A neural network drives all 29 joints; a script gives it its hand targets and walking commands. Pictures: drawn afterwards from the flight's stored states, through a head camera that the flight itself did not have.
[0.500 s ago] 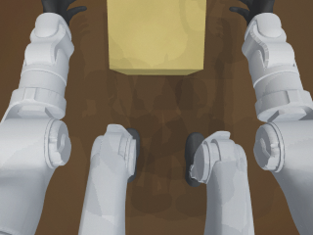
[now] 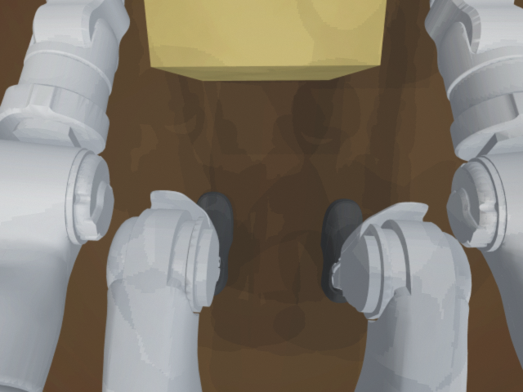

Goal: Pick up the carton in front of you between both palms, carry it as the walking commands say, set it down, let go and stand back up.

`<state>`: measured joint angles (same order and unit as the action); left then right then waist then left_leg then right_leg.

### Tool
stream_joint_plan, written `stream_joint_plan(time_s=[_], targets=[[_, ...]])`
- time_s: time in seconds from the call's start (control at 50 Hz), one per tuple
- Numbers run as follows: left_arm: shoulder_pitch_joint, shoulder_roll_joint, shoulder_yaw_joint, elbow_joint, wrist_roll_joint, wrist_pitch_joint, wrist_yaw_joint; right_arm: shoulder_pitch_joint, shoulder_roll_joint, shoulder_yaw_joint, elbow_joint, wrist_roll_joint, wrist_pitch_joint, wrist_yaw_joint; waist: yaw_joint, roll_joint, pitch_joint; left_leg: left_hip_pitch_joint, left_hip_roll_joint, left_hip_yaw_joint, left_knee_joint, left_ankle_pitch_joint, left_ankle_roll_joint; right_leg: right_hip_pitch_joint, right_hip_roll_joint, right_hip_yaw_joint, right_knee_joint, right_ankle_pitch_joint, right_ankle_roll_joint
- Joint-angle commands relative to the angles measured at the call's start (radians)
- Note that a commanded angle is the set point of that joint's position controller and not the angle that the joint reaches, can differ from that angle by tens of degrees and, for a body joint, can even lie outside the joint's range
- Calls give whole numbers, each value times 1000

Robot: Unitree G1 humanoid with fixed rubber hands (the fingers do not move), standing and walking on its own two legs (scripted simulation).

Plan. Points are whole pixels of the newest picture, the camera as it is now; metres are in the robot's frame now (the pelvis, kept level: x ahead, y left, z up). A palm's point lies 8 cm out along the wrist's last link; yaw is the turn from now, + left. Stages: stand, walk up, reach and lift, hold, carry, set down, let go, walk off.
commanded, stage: reach and lift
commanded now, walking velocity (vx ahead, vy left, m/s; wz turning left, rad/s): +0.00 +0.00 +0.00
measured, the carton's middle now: out of the picture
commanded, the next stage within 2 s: none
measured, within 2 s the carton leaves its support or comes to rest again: leaves its support in 0.70 s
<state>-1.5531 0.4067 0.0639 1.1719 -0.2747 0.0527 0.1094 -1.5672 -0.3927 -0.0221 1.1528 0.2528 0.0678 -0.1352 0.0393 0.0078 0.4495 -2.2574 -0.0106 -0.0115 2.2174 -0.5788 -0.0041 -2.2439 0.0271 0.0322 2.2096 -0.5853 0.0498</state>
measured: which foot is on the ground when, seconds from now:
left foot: down 0.00-1.00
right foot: down 0.00-1.00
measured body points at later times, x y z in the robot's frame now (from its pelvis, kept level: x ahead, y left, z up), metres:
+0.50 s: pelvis +0.00 +0.00 +0.00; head +0.37 +0.02 +0.23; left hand +0.56 +0.19 -0.18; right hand +0.58 -0.12 -0.18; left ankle +0.11 +0.12 -0.33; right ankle +0.11 -0.13 -0.33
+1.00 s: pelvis +0.00 -0.01 +0.06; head +0.29 +0.02 +0.41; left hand +0.51 +0.19 -0.02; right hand +0.54 -0.11 -0.02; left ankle +0.11 +0.12 -0.33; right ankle +0.11 -0.14 -0.33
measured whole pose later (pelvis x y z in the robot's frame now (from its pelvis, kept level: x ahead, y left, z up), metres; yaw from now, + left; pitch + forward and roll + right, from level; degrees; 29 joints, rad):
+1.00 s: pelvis +0.00 -0.01 +0.06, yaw +2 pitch +42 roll -1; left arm -1.17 0.09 0.44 0.79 0.15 0.36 0.05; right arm -1.20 -0.06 -0.45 0.83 -0.15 0.33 -0.10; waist 0.04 -0.04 -0.06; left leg -2.20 -0.05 -0.06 1.98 -0.52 -0.05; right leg -2.18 0.07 0.04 1.99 -0.56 0.05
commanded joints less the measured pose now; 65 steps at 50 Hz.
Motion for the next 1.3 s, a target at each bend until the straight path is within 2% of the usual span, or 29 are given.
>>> stream_joint_plan(time_s=[0.0, 0.08, 0.18, 0.28, 0.32, 0.34, 0.38, 0.42, 0.48, 0.54, 0.6, 0.68, 0.74, 0.78, 0.8, 0.84, 0.9, 0.94, 1.0, 1.06, 1.14, 1.28], targets=[[-207, 115, 30, -59, 21, -17, 2, -255, -74, -14, -87, -7, -17, 3, 34, -45, -1359, 677, -19, 32, -177, 439, -37, 612, 18, -82, -134, 356, -10], [-207, 96, 49, -56, 49, -24, -4, -231, -60, -39, -58, -31, -20, 7, 21, -26, -1280, 603, -19, 31, -185, 401, -38, 568, 20, -66, -148, 345, -10], [-242, 68, 28, -73, 47, -29, -9, -246, -41, -42, -38, -33, -26, 3, 6, -9, -1262, 578, -19, 30, -196, 369, -41, 566, 19, -58, -164, 332, -15], [-311, -41, -15, -86, 47, -21, -20, -316, 60, -18, -52, -39, -28, 9, 13, -23, -1233, 578, -31, 36, -205, 323, -39, 611, 36, -59, -169, 301, -21], [-345, -140, -25, -86, 61, -12, -37, -351, 140, -24, -57, -71, -22, 21, 1, -19, -1218, 581, -40, 36, -201, 304, -40, 627, 48, -63, -170, 288, -23], [-380, -279, -58, -100, 62, -2, -65, -386, 268, -3, -65, -78, -15, 48, -3, -14, -1212, 596, -51, 36, -199, 303, -36, 627, 57, -65, -167, 284, -27], [-498, -613, -119, -111, 70, 20, -149, -483, 619, 46, -78, -101, 7, 130, -17, -22, -1167, 589, -68, 35, -188, 294, -31, 582, 80, -78, -154, 271, -39], [-518, -832, -112, -141, 116, 57, -229, -497, 837, 36, -111, -134, 39, 212, -13, -9, -1106, 559, -84, 50, -181, 262, -29, 536, 89, -86, -139, 244, -44], [-493, -963, -97, -194, 144, 100, -299, -486, 967, 20, -141, -153, 81, 276, -1, -29, -1082, 512, -94, 63, -173, 261, -14, 495, 98, -102, -128, 244, -48], [-509, -1029, -124, -266, 114, 123, -333, -482, 1044, 48, -196, -137, 100, 295, 3, -49, -1153, 518, -97, 71, -155, 297, -2, 518, 100, -104, -117, 274, -57], [-551, -1076, -183, -376, 61, 138, -339, -515, 1104, 110, -299, -92, 115, 291, 9, -57, -1361, 590, -96, 81, -141, 375, -2, 606, 99, -109, -108, 341, -58], [-583, -1162, -271, -574, 4, 166, -308, -565, 1227, 217, -496, -20, 144, 268, 30, -50, -1850, 824, -109, 98, -154, 565, -20, 801, 112, -129, -119, 517, -45], [-534, -1255, -272, -653, 46, 204, -287, -514, 1309, 224, -570, -41, 182, 270, 34, -16, -2054, 966, -121, 91, -175, 695, -30, 745, 132, -145, -146, 561, -30], [-435, -1287, -245, -625, 103, 241, -281, -449, 1340, 214, -563, -78, 209, 275, 45, -9, -1991, 968, -124, 85, -215, 685, -32, 652, 144, -147, -190, 513, -22], [-393, -1313, -230, -607, 131, 250, -283, -433, 1352, 198, -548, -99, 217, 279, 51, -4, -1920, 867, -128, 90, -254, 571, -32, 661, 143, -140, -214, 459, -26], [-324, -1336, -199, -546, 180, 267, -297, -335, 1389, 154, -487, -156, 238, 292, 37, -21, -1743, 790, -132, 89, -295, 505, -25, 576, 150, -126, -277, 397, -24], [-262, -1346, -123, -461, 253, 284, -309, -283, 1389, 77, -389, -223, 253, 300, 39, -27, -1557, 666, -134, 91, -379, 345, -24, 519, 155, -121, -356, 269, -31], [-272, -1329, -67, -421, 301, 294, -319, -259, 1359, -4, -337, -283, 259, 296, 20, -19, -1448, 603, -137, 96, -430, 241, -23, 504, 155, -118, -415, 187, -41], [-297, -1326, -20, -395, 340, 304, -330, -257, 1327, -87, -299, -349, 264, 288, -11, 9, -1414, 594, -141, 100, -491, 152, -22, 531, 154, -117, -481, 121, -53], [-303, -1334, 7, -381, 365, 312, -336, -274, 1331, -112, -302, -372, 270, 291, -14, 20, -1452, 647, -142, 98, -542, 125, -19, 567, 153, -116, -531, 91, -57], [-273, -1368, 15, -383, 382, 331, -343, -281, 1386, -75, -335, -365, 290, 310, 6, -2, -1550, 733, -143, 98, -596, 144, -14, 638, 153, -114, -588, 95, -49], [-174, -1449, -67, -466, 356, 359, -359, -206, 1496, 48, -429, -313, 325, 341, 23, -41, -1714, 893, -143, 93, -668, 291, -11, 799, 159, -106, -670, 227, -27]])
